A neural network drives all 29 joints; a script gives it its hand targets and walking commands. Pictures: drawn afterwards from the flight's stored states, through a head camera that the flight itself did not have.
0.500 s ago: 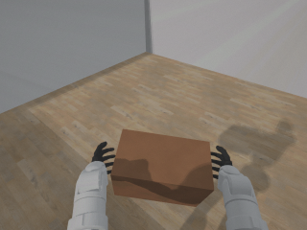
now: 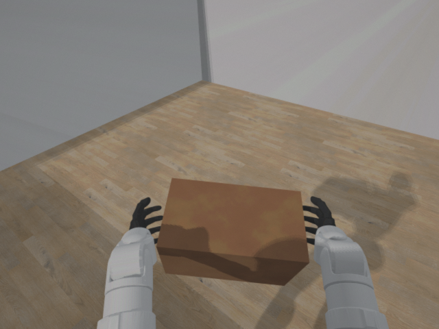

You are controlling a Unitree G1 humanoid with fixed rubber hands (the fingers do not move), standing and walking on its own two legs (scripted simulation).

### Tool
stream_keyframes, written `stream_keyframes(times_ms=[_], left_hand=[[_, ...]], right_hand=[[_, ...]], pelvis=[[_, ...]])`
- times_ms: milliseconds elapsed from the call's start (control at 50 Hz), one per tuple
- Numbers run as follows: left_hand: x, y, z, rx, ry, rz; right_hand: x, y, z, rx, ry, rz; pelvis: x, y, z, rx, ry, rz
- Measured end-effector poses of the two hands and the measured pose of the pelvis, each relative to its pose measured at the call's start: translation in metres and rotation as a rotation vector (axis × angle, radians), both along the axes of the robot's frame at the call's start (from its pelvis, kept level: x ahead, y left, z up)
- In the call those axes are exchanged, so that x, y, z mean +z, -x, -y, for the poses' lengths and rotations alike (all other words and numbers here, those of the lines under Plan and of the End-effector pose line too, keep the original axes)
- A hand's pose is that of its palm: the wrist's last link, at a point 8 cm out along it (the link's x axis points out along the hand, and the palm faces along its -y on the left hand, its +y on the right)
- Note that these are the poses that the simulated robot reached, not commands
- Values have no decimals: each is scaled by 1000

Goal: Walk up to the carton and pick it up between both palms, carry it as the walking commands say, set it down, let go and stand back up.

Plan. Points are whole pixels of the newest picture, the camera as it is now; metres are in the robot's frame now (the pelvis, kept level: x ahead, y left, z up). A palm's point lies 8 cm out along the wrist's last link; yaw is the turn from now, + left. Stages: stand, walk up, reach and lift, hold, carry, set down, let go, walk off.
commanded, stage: carry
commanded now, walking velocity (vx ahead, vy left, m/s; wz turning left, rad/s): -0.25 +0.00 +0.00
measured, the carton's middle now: (230, 234) +0.33 -0.01 +0.01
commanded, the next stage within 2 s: none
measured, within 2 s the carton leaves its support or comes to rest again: neither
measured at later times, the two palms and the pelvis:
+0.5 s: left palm (116, 253) +0.22 +0.18 +0.11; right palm (329, 258) +0.21 -0.16 +0.09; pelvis -0.04 +0.01 -0.01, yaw +1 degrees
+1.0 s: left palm (85, 261) +0.22 +0.24 +0.09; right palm (285, 239) +0.26 -0.10 +0.09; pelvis -0.03 +0.04 -0.01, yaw +8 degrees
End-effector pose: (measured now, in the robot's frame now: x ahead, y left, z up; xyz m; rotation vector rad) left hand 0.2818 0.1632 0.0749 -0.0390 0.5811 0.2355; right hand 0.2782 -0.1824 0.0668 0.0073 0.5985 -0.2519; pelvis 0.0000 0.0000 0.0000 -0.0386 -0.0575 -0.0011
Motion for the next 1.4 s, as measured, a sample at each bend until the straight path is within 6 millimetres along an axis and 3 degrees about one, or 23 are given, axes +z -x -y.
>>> stream_keyframes(times_ms=[60,180,360,460,560,780,900,1000,1080,1200,1300,1400], left_hand=[[12,-2,-7,14,10,28],[13,13,-23,52,47,0],[32,50,-31,102,60,-24],[32,58,-23,67,63,-49],[31,58,-18,47,63,-65],[32,52,-16,60,45,-68],[20,48,-47,101,66,-69],[12,57,-78,174,74,-85],[13,64,-90,223,80,-93],[16,65,-86,243,58,-52],[-4,61,-80,198,24,-111],[-15,55,-82,153,59,-95]], right_hand=[[16,-3,-8,2,23,25],[31,-2,-24,21,31,2],[26,42,-33,-6,-27,-28],[26,63,-25,-47,-28,-52],[27,71,-20,-69,-29,-68],[24,59,-18,-54,-38,-74],[23,39,-49,-12,-10,-75],[20,23,-81,59,2,-94],[22,12,-95,107,8,-104],[18,4,-93,131,-19,-63],[-13,13,-85,100,-47,-122],[-14,22,-84,71,-13,-99]], pelvis=[[-2,3,-7,2,3,-34],[-5,15,-14,3,3,-66],[-8,32,-12,1,4,-54],[-8,38,-13,6,-1,-50],[-7,42,-14,12,-9,-57],[-6,35,-9,47,-13,-77],[-11,27,-25,116,15,-101],[-11,25,-37,141,17,-111],[-5,25,-36,150,17,-140],[-10,28,-29,166,-21,-179],[-12,30,-32,162,-6,-166],[-13,33,-41,167,3,-161]])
